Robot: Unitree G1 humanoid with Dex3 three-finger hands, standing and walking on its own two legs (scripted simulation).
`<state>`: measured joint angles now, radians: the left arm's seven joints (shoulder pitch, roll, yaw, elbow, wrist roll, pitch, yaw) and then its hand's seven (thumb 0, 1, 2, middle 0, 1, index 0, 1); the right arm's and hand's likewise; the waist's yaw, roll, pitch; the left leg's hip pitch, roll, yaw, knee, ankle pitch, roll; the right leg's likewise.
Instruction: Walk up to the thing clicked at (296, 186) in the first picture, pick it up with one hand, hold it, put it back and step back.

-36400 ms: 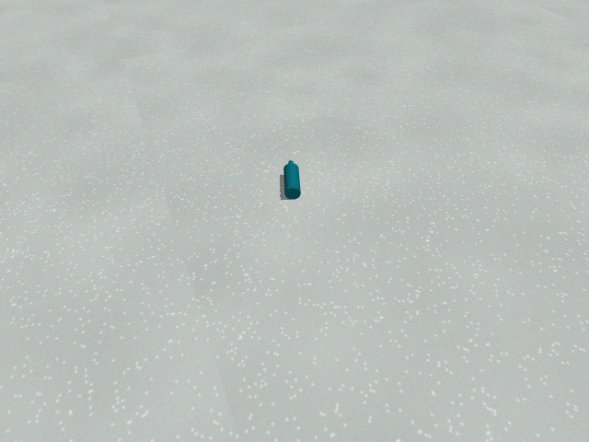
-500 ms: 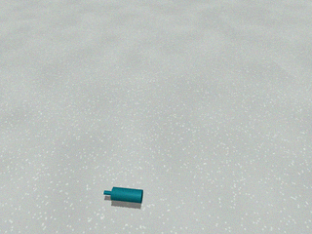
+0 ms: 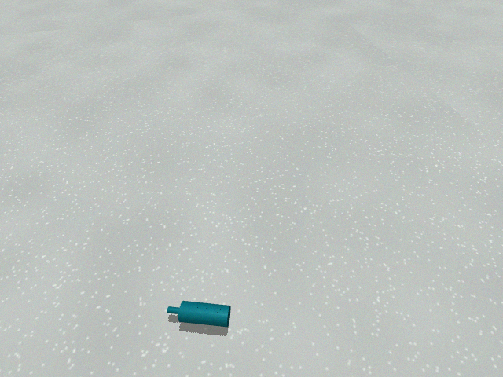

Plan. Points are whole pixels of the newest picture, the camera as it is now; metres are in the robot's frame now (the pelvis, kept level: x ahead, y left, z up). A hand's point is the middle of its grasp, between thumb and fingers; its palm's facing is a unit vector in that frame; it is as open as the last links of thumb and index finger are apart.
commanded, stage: stand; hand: left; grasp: from above
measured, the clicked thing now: (198, 312) +0.48 +0.25 -0.74
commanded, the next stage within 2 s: rise first in 0.36 s
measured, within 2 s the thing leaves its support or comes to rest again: neither
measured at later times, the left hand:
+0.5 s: hand out of the picture +0.07 +0.26 -0.16, palm faces -0.02 -0.94 -0.35, open 7.4 cm
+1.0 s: hand out of the picture +0.15 +0.26 -0.20, palm faces -0.08 -0.91 -0.40, open 13.4 cm
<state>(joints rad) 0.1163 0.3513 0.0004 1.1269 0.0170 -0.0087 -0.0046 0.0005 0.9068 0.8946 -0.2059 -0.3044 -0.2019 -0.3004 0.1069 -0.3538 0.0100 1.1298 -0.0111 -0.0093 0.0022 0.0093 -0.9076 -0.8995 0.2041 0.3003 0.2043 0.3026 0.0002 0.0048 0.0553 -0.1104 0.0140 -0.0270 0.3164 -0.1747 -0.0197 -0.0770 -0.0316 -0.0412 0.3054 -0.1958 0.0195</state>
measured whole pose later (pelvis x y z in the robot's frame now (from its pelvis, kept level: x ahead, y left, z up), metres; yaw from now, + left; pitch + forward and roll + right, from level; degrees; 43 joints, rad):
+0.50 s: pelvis +0.00 +0.00 +0.00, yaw +0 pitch -1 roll +0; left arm 0.13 0.35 0.01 1.10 0.01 -0.01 0.00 0.00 0.90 0.90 -0.20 -0.31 -0.20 -0.31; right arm 0.12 -0.35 0.01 1.09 0.00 -0.01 -0.01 0.01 -0.91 -0.90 0.20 0.30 0.20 0.30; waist 0.00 0.00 0.05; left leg -0.13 0.01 -0.03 0.33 -0.18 -0.02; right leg -0.10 -0.04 -0.04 0.32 -0.20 0.02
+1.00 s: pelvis -0.01 +0.01 -0.06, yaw -2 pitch +12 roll -1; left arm 0.10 0.31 0.16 0.75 0.16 0.18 0.00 0.00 -0.37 0.96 -0.07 -1.07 -0.08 -1.05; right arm 0.25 -0.25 -0.03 0.63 0.01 -0.08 -0.02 0.01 -0.89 -0.89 0.20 0.30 0.20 0.30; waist -0.03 0.00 -0.06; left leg -0.68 0.03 -0.01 0.90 -0.43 -0.01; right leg -0.65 -0.02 -0.01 0.87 -0.43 0.02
